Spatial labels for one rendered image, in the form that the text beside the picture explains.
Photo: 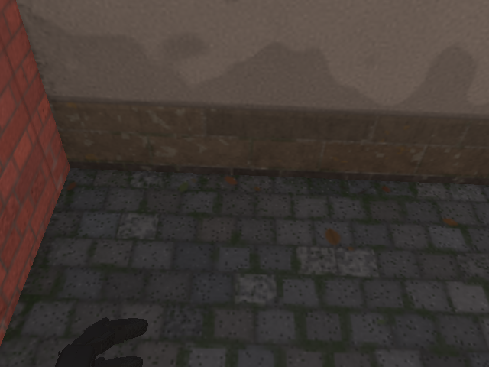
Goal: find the robot left hand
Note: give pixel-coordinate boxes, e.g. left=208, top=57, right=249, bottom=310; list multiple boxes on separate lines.
left=55, top=317, right=148, bottom=367

